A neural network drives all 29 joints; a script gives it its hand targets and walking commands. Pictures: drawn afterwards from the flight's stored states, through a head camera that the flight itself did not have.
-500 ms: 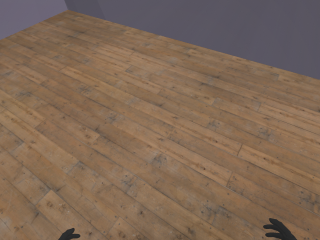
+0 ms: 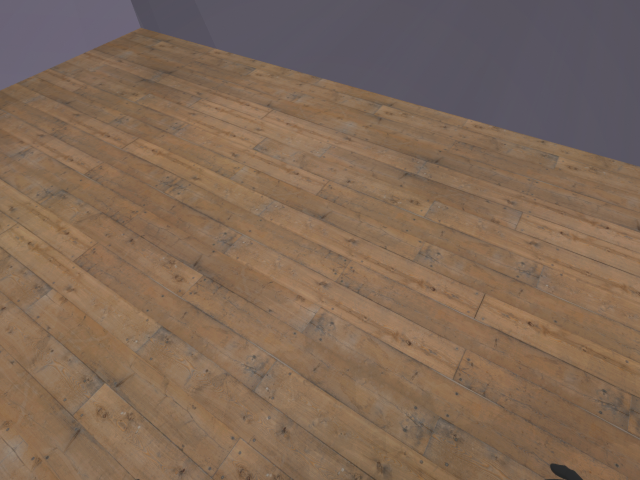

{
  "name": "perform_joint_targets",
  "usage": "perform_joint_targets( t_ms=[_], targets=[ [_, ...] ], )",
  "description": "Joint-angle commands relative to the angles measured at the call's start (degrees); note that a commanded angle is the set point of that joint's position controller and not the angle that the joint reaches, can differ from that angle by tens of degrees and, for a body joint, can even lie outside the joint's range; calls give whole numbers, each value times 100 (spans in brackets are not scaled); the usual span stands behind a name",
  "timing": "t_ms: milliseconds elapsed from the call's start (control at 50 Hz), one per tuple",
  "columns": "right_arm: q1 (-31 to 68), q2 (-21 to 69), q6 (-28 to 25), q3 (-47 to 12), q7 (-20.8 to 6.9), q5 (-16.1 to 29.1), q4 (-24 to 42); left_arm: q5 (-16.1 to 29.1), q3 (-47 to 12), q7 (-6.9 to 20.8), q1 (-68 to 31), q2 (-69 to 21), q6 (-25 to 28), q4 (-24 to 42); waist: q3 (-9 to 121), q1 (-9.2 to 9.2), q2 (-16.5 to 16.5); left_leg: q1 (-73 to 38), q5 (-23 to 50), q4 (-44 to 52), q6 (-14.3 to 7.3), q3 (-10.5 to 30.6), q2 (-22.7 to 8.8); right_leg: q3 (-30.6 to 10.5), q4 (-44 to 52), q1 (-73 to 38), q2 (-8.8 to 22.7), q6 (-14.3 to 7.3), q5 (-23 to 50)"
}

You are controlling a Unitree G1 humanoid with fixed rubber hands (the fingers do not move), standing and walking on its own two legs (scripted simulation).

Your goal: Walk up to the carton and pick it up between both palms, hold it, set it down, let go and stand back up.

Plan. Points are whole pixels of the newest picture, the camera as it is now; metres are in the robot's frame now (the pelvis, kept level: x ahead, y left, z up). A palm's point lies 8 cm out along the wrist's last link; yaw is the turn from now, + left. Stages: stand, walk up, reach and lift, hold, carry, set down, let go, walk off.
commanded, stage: stand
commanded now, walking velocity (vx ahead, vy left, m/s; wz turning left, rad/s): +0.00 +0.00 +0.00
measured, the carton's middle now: out of the picture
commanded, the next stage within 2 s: walk up in 0.04 s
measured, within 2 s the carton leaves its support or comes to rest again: neither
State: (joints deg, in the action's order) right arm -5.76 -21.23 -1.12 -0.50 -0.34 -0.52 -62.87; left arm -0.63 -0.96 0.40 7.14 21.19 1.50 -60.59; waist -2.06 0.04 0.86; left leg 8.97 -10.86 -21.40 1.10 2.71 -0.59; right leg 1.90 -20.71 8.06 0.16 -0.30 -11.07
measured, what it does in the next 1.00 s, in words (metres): steps to the left, turning left: left foot, then right foot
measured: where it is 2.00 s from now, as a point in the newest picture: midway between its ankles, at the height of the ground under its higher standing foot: outside the picture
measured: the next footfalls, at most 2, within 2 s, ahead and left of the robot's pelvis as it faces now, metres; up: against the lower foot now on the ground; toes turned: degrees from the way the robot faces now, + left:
left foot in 0.54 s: +0.06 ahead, +0.25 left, +0.00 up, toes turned +22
right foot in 0.78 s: +0.19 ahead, +0.06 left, +0.00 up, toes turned +29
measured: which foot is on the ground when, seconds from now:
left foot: down 0.00-0.28, up 0.30-0.52, down 0.54-0.80, up 0.82-1.00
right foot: down 0.00-0.56, up 0.58-0.76, down 0.78-1.00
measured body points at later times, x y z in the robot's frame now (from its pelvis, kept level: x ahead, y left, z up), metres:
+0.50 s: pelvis +0.01 +0.04 -0.01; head +0.03 +0.05 +0.44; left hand +0.05 +0.41 -0.10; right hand +0.20 -0.27 -0.10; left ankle +0.03 +0.23 -0.72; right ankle +0.00 -0.11 -0.75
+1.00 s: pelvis +0.08 +0.11 +0.00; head +0.12 +0.09 +0.45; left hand -0.16 +0.41 -0.04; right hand +0.43 +0.00 -0.10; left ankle -0.01 +0.28 -0.69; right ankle +0.16 +0.04 -0.75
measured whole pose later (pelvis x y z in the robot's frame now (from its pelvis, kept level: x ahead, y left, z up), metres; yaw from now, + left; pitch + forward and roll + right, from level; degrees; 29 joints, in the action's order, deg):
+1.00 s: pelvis +0.08 +0.11 +0.00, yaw +44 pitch +1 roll +1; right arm -7.4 -28.4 3.6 5.7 -10.4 -2.4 -43.6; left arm -1.2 5.9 -2.3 19.5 28.1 5.0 -51.1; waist 0.0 -2.6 5.2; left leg 28.6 -8.8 -48.3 1.3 2.9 -4.6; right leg 14.3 -19.1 8.9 5.1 -0.5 -10.2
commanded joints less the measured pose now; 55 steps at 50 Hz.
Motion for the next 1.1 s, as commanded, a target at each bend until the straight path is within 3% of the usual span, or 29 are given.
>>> perform_joint_targets(
  t_ms=[0, 200, 220, 240, 260, 280, 300, 360, 420, 460, 500, 520, 540, 560, 580, 600, 620, 680, 720, 740, 760, 780, 800, 820, 840, 880, 900, 980, 1080],
  targets=[
    [248, -1087, -88, 184, 59, 7, 289, 9, 236, -55, -218, 1105, 100, 239, 354, -6, -34, -64, 565, 305, -282, 485, -566, -593, 422, -24, 688, -158, 292],
    [227, -1107, -76, 179, 71, 10, 233, 14, 241, -60, -216, 1113, 83, 161, 363, -6, -32, -109, 690, 337, -278, 486, -583, -581, 450, -78, 700, -148, 405],
    [407, -1564, 148, 532, -270, -277, 1321, 74, 789, -140, 122, 1937, 62, 377, 156, -197, 201, 1815, 1143, -222, -583, 914, -224, -303, -114, -1037, 701, -339, -48],
    [599, -1251, 242, 513, -443, -231, 1493, 56, 880, -189, 389, 2091, 47, 392, 288, -335, -585, 2491, 64, -916, -577, 482, -54, -800, 341, -1480, 1350, -602, -299],
    [872, -1172, 313, 541, -548, -419, 1829, -1, 936, -244, 597, 2150, 62, 493, 447, -550, -1055, 2809, -1069, -1741, -457, 76, -249, -1155, 739, -1368, 2379, -1062, -39],
    [722, -1269, 377, 605, -615, -568, 1983, -11, 977, -271, 316, 2069, 73, 712, 447, -427, -767, 2845, -1283, -2437, -299, 156, -617, -1203, 828, -992, 2860, -1402, -56],
    [526, -1383, 411, 687, -686, -564, 1988, -14, 1006, -297, 57, 1981, 95, 917, 505, -253, -546, 2747, -1207, -2798, -265, 294, -771, -1091, 925, -780, 2886, -1445, -357],
    [151, -1381, 455, 834, -902, -438, 2025, -89, 1065, -300, -302, 1892, 216, 1164, 230, 108, -529, 2514, -691, -2914, -171, 345, -958, -58, 822, -276, 2383, -1202, -452],
    [-56, -1129, 411, 833, -1029, -359, 2085, -159, 1108, -202, -386, 1819, 254, 1299, 260, 247, -610, 1629, -235, -2019, -188, -220, -900, 999, 279, 256, 1806, -924, 355],
    [-350, -1156, 366, 901, -1007, -308, 2024, -152, 1116, -113, -305, 1861, 206, 1293, 543, 348, -575, 869, 61, -1485, -231, -729, -601, 1211, -236, 483, 1586, -748, 348],
    [-1062, -1392, 350, 1037, -894, -351, 1787, -224, 1061, -102, -180, 1733, 125, 1310, 929, 631, -14, -43, -403, -1259, -452, -894, -154, 1447, -1631, 833, 1336, -578, -159],
    [-1408, -1599, 332, 1117, -817, -394, 1727, -239, 988, -98, -114, 1599, 89, 1335, 903, 815, 434, -487, -792, -1047, -707, -562, 66, 1437, -2650, 1345, 1122, -447, -758],
    [-1509, -2074, 331, 1234, -726, -423, 1809, -183, 912, -67, -16, 1404, 68, 1432, 545, 852, 1530, -679, -810, -56, -1131, 1128, -760, 1600, -3740, 2335, 587, -174, -2236],
    [-1085, -2471, 326, 1230, -755, -372, 2092, -32, 849, -83, -145, 1459, 147, 1758, 483, 690, 2269, -576, -927, 1029, -1842, 3566, -1379, 742, -3907, 3205, -170, 6, -3105],
    [-812, -2452, 370, 1259, -772, -292, 2266, 15, 835, -114, -199, 1672, 225, 1674, 277, 565, 1950, -262, -1083, 1067, -2062, 3679, -1480, 120, -3886, 3057, 119, -57, -2952],
    [-401, -2176, 368, 1196, -732, -320, 2443, 87, 815, -106, 165, 1736, 256, 1464, 271, 267, 1248, -434, -877, 581, -1951, 2851, -1203, -37, -3450, 2928, 379, -36, -2468],
    [-160, -1982, 363, 1119, -697, -347, 2523, 142, 797, -108, 430, 1701, 295, 1331, 395, 81, 970, -254, -614, 304, -1717, 2279, -912, -36, -2869, 2576, 455, -7, -2050],
    [125, -1743, 310, 958, -801, -371, 2791, 75, 847, -206, 963, 1657, 291, 1203, 556, -44, 1104, 994, -370, 616, -1451, 2127, -612, 253, -1869, 1231, -25, 2, -1288],
    [418, -1695, 309, 912, -848, -424, 2930, 102, 883, -228, 1331, 1621, 333, 1159, 641, -241, 829, 1754, -878, 436, -1348, 1990, -507, 131, -893, 246, -83, -101, -709],
    [652, -1505, 316, 846, -857, -401, 3027, 95, 940, -251, 1623, 1777, 387, 1120, 753, -475, 483, 2751, -1239, 87, -1047, 1605, -172, -59, -270, -976, 100, -198, -117],
    [596, -1086, 326, 726, -836, -392, 3039, 28, 1061, -313, 1970, 2177, 418, 1054, 866, -673, -619, 3612, -1654, -854, -633, 748, 579, -884, 721, -1881, 936, -191, -867],
    [268, -857, 347, 686, -786, -458, 2985, -91, 1177, -391, 1687, 2645, 425, 1235, 749, -494, -1209, 3761, -1324, -2505, -285, 645, 576, -2602, 1376, -1255, 2610, -363, -1859],
    [-296, -1291, 395, 807, -777, -441, 2709, -116, 1168, -402, 782, 2721, 451, 1557, 491, -100, -680, 3408, -1099, -3202, -132, 685, 36, -2921, 1851, -329, 3192, -674, -2627],
    [-497, -1599, 395, 880, -818, -366, 2544, -90, 1094, -385, 375, 2475, 507, 1681, 240, 136, -216, 2982, -677, -3353, -85, 755, -185, -2381, 1765, 93, 2892, -648, -2396],
    [-484, -1570, 382, 874, -851, -337, 2459, -64, 1007, -378, 454, 2143, 531, 1545, 116, 170, -181, 2708, -318, -3292, -27, 622, -372, -1634, 1423, 173, 2421, -409, -1790],
    [-467, -1334, 372, 802, -954, -230, 2334, -36, 956, -397, 613, 1852, 531, 1395, 275, 183, -503, 2448, 310, -3261, -34, 331, -380, -132, 1084, -67, 1581, 17, -539],
    [-344, -1231, 353, 775, -1000, -168, 2325, -45, 954, -368, 734, 1807, 510, 1374, 287, 97, -590, 2325, 384, -3058, 15, 154, -437, 171, 1044, -94, 1454, 30, -201],
    [601, -1183, 386, 702, -1049, -141, 2368, -75, 1023, -218, 1163, 1956, 459, 1296, 140, -322, -753, 2422, 137, -2221, 63, -343, -671, 635, 879, -483, 1657, -413, 42],
    [1339, -1279, 333, 678, -1065, -166, 2356, -99, 1093, -141, 1445, 2282, 422, 1286, 105, -522, -908, 2188, -284, -1592, -79, -641, -741, 1006, 614, -702, 2069, -742, 242]
  ],
)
